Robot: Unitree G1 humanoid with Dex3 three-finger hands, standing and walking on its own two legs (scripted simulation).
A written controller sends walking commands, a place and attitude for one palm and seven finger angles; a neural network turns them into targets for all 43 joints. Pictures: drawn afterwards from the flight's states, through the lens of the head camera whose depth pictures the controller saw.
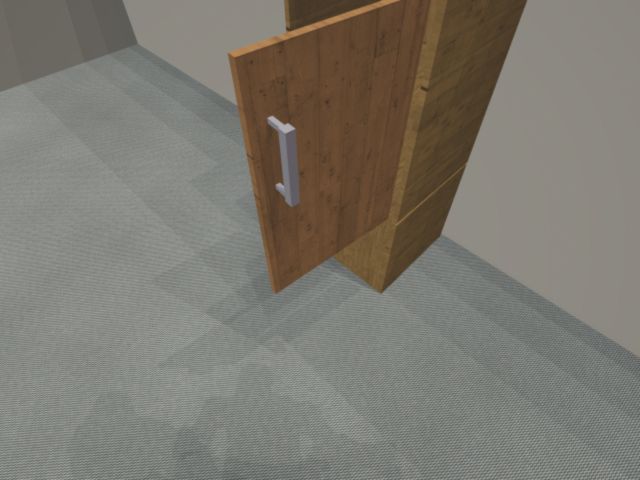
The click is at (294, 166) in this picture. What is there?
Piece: cupboard door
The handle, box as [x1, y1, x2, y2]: [267, 116, 299, 206]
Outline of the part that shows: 270,116 267,118 268,123 275,128 279,133 284,182 283,186 280,183 276,184 276,188 285,197 285,201 292,206 299,202 295,129 288,123 284,125 273,116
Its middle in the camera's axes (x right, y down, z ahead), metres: -0.06 -0.13 +0.65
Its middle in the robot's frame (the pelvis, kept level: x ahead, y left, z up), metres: +0.58 +0.09 +0.05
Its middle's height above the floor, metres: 0.84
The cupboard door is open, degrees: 84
